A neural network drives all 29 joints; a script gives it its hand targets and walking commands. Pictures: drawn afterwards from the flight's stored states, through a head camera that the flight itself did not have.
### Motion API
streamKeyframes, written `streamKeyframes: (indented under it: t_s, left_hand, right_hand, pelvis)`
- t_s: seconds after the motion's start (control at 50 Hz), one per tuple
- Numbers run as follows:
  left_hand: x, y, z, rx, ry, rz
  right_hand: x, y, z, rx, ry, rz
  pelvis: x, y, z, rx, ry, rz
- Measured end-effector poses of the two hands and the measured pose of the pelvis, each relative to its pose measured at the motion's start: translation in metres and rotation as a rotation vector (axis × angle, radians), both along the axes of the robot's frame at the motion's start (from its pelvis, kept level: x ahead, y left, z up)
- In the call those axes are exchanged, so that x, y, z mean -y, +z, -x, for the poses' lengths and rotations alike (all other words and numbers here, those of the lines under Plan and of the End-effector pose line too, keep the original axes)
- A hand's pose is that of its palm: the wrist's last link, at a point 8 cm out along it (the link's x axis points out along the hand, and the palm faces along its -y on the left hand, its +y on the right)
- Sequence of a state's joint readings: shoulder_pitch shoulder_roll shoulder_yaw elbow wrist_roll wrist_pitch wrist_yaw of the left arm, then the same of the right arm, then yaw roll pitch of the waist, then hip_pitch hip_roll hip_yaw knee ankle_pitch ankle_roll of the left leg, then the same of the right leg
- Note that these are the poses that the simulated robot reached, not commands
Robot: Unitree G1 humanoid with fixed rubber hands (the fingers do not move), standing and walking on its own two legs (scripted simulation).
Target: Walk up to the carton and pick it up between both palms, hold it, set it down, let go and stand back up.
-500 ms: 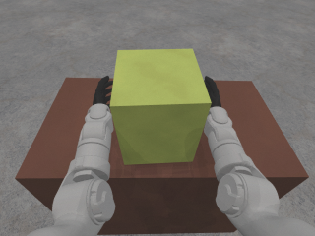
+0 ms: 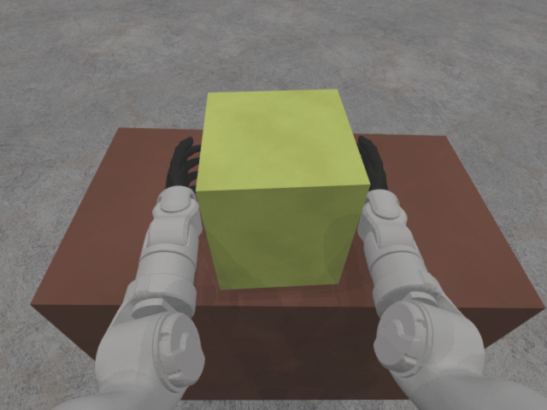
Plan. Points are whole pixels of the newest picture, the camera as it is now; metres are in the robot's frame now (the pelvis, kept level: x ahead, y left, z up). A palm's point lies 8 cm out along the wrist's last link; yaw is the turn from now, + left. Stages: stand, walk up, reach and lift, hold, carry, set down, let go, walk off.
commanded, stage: set down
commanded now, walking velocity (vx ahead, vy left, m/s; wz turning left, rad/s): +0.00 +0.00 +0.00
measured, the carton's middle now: (276, 193) +0.43 +0.01 +0.09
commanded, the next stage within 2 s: none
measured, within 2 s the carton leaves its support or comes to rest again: rests again in 0.78 s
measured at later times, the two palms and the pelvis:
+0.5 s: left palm (185, 201) +0.41 +0.15 +0.10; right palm (372, 201) +0.41 -0.14 +0.10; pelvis -0.01 +0.00 +0.00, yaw +0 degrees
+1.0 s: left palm (187, 207) +0.41 +0.15 +0.08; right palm (367, 208) +0.42 -0.14 +0.07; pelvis +0.00 +0.00 +0.00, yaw +0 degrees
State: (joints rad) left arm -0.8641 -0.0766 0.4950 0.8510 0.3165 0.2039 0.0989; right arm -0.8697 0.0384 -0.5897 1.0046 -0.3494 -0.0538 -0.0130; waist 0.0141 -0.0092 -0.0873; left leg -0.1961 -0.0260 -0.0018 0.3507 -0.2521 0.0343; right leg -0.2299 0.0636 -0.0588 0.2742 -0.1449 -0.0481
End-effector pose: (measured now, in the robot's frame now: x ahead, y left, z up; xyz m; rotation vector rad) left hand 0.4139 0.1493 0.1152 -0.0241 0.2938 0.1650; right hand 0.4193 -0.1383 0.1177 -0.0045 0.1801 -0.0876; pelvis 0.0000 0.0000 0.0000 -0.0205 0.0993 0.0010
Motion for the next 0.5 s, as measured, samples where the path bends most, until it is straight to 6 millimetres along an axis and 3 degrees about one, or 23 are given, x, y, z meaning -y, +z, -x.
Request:
streamKeyframes:
  t_s: [0.5]
  left_hand:
    - [0.004,-0.019,0.005,-0.012,-0.011,0.008]
  right_hand:
    - [0.005,-0.019,0.008,-0.01,-0.008,0.002]
  pelvis:
    - [0.002,0.0,0.007,-0.03,-0.003,-0.01]
